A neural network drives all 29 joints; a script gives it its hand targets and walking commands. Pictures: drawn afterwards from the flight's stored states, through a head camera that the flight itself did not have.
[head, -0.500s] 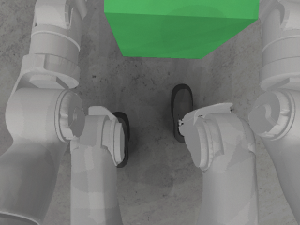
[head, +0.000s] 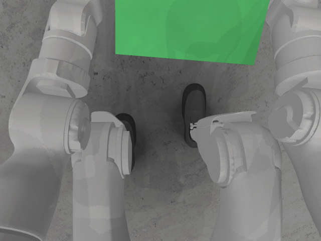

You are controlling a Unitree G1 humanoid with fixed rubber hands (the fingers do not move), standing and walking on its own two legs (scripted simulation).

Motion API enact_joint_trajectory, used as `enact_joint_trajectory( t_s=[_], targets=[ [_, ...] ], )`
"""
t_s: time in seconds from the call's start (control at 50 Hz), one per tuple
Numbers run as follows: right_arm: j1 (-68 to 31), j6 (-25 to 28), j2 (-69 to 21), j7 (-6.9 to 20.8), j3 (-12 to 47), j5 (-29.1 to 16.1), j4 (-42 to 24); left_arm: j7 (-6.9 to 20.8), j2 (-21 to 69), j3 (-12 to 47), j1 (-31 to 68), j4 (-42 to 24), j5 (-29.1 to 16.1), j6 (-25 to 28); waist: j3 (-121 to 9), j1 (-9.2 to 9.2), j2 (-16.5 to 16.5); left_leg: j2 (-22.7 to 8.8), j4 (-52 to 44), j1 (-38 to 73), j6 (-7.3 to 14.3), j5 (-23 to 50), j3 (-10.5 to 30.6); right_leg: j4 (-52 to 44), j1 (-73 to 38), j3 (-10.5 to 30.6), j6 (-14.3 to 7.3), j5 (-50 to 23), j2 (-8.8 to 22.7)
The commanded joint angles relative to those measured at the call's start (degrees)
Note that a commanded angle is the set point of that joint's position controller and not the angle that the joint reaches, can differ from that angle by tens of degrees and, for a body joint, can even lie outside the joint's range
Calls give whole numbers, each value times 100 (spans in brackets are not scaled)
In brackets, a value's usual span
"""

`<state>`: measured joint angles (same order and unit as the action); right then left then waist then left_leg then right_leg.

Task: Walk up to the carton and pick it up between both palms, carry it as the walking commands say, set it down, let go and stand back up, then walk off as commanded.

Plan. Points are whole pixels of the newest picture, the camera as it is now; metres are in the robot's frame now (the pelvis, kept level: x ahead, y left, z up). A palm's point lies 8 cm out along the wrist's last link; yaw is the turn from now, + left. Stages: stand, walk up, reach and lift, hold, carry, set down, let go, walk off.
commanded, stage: set down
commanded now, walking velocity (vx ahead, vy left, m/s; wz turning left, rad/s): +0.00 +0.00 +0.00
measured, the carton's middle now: out of the picture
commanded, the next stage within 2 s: let go in 1.76 s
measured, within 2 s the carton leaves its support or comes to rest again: neither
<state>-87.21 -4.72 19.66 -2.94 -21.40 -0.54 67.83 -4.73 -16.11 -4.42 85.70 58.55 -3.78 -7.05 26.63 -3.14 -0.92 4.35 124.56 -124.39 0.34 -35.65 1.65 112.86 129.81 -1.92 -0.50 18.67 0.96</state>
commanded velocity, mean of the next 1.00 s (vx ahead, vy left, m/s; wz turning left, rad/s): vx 0.00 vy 0.00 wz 0.00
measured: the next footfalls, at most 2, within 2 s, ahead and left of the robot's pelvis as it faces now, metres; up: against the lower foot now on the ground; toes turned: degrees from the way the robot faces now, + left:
none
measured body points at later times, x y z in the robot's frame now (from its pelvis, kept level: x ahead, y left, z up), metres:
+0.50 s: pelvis +0.00 +0.00 -0.01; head +0.39 +0.01 +0.21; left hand +0.56 +0.13 -0.21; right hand +0.53 -0.26 -0.20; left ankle +0.10 +0.11 -0.36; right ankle +0.18 -0.12 -0.36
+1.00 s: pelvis +0.00 -0.02 +0.06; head +0.37 -0.02 +0.30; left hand +0.58 +0.14 -0.09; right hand +0.55 -0.26 -0.08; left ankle +0.10 +0.11 -0.36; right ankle +0.18 -0.12 -0.36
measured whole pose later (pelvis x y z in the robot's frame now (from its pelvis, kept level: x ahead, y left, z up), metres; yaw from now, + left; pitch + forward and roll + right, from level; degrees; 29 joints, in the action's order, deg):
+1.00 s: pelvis +0.00 -0.02 +0.06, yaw +3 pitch +28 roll +1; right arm -75.8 -12.4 24.6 -8.6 -14.5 -11.7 43.4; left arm -6.0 -22.0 -3.7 83.4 50.2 -13.1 -14.3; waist 30.7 -3.1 0.5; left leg 4.4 115.6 -106.4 -0.8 -37.0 1.6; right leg 107.6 114.0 -1.4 -1.2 21.3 1.0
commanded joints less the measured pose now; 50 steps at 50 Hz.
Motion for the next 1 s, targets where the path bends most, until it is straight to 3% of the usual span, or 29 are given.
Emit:
enact_joint_trajectory(
  t_s=[0.0, 0.02, 0.04, 0.06, 0.08, 0.14, 0.18, 0.22, 0.24, 0.26, 0.34, 0.38, 0.4, 0.46, 0.5, 0.54, 0.56, 0.6, 0.62, 0.64, 0.66, 0.74, 0.78, 0.86, 0.9, 0.92, 0.94, 0.96, 0.98],
  targets=[
    [-613, 615, 756, -396, 533, -1013, -316, -330, -1061, 531, 1932, -331, -786, 417, -8294, -641, -384, -26, -1067, 2340, -245, 1539, -140, 440, -4909, 44, 145, -1471, -158],
    [-591, 618, 668, -418, 604, -1116, -413, -324, -1066, 573, 1955, -682, -747, 446, -8595, -563, -496, -49, -1101, 2459, -232, 1658, -105, 417, -5028, 125, 130, -1616, -145],
    [-479, 583, 705, -432, 624, -1190, -220, -358, -1212, 470, 1695, -367, -669, 436, -8471, -413, -453, -61, -1112, 2248, -227, 1535, -170, 408, -5031, 128, 145, -1526, -191],
    [-250, 585, 931, -448, 476, -1061, 31, -369, -1307, 365, 1739, -418, -697, 419, -8317, -604, -526, -101, -1119, 2172, -262, 1339, -136, 410, -4862, 108, 111, -1393, -119],
    [-382, 583, 830, -445, 614, -1198, -193, -378, -1473, 347, 1797, -772, -676, 455, -8550, -430, -575, -100, -1091, 2310, -238, 1375, -168, 373, -5059, 203, 100, -1422, -93],
    [-454, 612, 1130, -450, 524, -1296, -289, -382, -1383, 484, 1749, -858, -742, 415, -8655, -493, -739, -147, -1140, 2537, -225, 1382, -135, 442, -4750, 86, 102, -1380, -84],
    [-290, 651, 1344, -426, 435, -1251, -247, -329, -1384, 560, 1794, -884, -922, 395, -8715, -723, -785, -203, -1092, 2530, -224, 1361, -89, 462, -4776, 67, 60, -1399, -16],
    [-181, 605, 1200, -392, 632, -1294, -61, -267, -1338, 584, 1529, -410, -960, 381, -8124, -616, -603, -191, -1158, 2138, -197, 1086, -108, 368, -4613, 105, 77, -1119, 1],
    [-344, 621, 1359, -383, 446, -1222, -186, -251, -1367, 603, 1674, -660, -959, 370, -8174, -718, -698, -209, -1176, 2240, -205, 1088, -82, 406, -4567, 72, 63, -1159, 30],
    [-461, 604, 1360, -378, 555, -1276, -362, -263, -1581, 494, 1812, -908, -937, 375, -8423, -613, -677, -216, -1105, 2474, -208, 1093, -113, 400, -4684, 56, 79, -1131, 45],
    [-319, 561, 1359, -314, 612, -1297, -134, -212, -1408, 638, 1611, -442, -1001, 312, -7892, -609, -710, -240, -1123, 2195, -192, 905, -145, 301, -4462, 100, 98, -887, 77],
    [-741, 561, 1349, -319, 724, -1425, -878, -220, -1605, 495, 1840, -1135, -953, 323, -8553, -420, -570, -215, -1072, 2291, -166, 1122, -165, 373, -4945, 132, 121, -1208, 84],
    [-832, 575, 1508, -333, 692, -1428, -1350, -241, -1653, 536, 1938, -1339, -1052, 304, -9131, -539, -397, -201, -1080, 2603, -135, 1260, -173, 379, -5244, 64, 138, -1360, 56],
    [-1010, 459, 1691, -423, 775, -1670, -2521, -385, -1703, 565, 2030, -2245, -1145, 168, -10791, -492, -467, -130, -1168, 3697, -140, 1826, -244, 290, -6081, 0, 102, -1858, 16],
    [-630, 282, 1795, -508, 667, -1568, -2647, -486, -1731, 540, 1978, -2560, -1191, -1, -11754, -754, -454, -67, -1235, 4177, -155, 1756, -321, 236, -6531, -204, 95, -1821, -44],
    [-537, -14, 1697, -504, 849, -1592, -2764, -526, -1813, 427, 2041, -2899, -1214, -171, -11777, -707, -344, 25, -1301, 4276, -128, 1568, -413, 67, -6797, -150, 89, -1639, -52],
    [-439, -143, 1620, -485, 852, -1595, -2599, -529, -1838, 272, 2018, -2923, -1079, -292, -11513, -549, -426, -6, -1452, 4147, -123, 1392, -429, -42, -6596, -131, 59, -1383, -73],
    [-356, -320, 1577, -464, 776, -1420, -2094, -535, -1850, 246, 1793, -2227, -948, -440, -10234, -553, -392, -39, -1733, 3553, -56, 575, -417, -287, -5919, -179, 64, -464, -98],
    [-443, -410, 1526, -455, 827, -1295, -1879, -491, -1969, 96, 1580, -1440, -827, -503, -9469, -383, -58, -60, -1839, 2960, -11, 94, -431, -469, -5781, -108, 125, 139, -87],
    [-465, -421, 1502, -473, 844, -1345, -2386, -451, -1874, 87, 1531, -1575, -828, -521, -9724, -438, 80, -79, -1910, 3081, 13, 123, -444, -717, -6145, -34, 121, 286, -123],
    [-575, -463, 1304, -480, 1001, -1319, -2443, -418, -1830, -23, 1478, -1396, -783, -553, -9530, -311, 308, -74, -1918, 2730, 41, 72, -435, -823, -6298, 86, 149, 395, -109],
    [-447, -482, 1099, -455, 979, -1078, -2000, -124, -1652, -114, 922, -137, -768, -586, -8205, -318, 664, -63, -2096, 1571, 119, -325, -419, -1182, -6578, 300, 213, 729, -124],
    [-560, -451, 1090, -524, 970, -1056, -2536, -60, -1884, -190, 1147, -537, -741, -506, -8963, -371, 851, -63, -2095, 1689, 117, -49, -457, -1212, -7238, 383, 231, 285, -170],
    [-424, -488, 1224, -620, 802, -1140, -3759, -73, -2021, -111, 1409, -2081, -733, -470, -11305, -447, 457, 44, -2292, 2750, 49, 789, -572, -1169, -8492, 266, 208, -1276, -266],
    [-270, -667, 1306, -665, 871, -1292, -4252, -99, -1995, -15, 1303, -2508, -848, -593, -12260, -526, 310, 98, -2424, 3329, 62, 1003, -602, -1283, -8998, 249, 189, -1514, -309],
    [-230, -805, 1324, -691, 897, -1395, -4458, -146, -2223, -108, 1442, -3013, -802, -672, -12651, -358, 50, 134, -2496, 3706, 33, 1118, -668, -1330, -9088, 207, 165, -1587, -330],
    [-116, -913, 1505, -718, 834, -1355, -4785, -195, -2368, -223, 1587, -3733, -809, -752, -13513, -471, -44, 167, -2520, 4272, -3, 1247, -656, -1407, -9485, 222, 109, -1725, -348],
    [188, -1120, 1523, -706, 869, -1372, -4382, -223, -2312, -167, 1365, -3625, -863, -924, -13186, -582, -129, 174, -2684, 4490, 15, 992, -616, -1521, -9309, 124, 110, -1337, -352],
    [226, -1291, 1551, -672, 798, -1376, -4320, -228, -2455, -419, 1394, -3582, -664, -1015, -12419, -441, -271, 184, -2762, 4166, 29, 899, -660, -1629, -8937, 199, 99, -1218, -321]
  ],
)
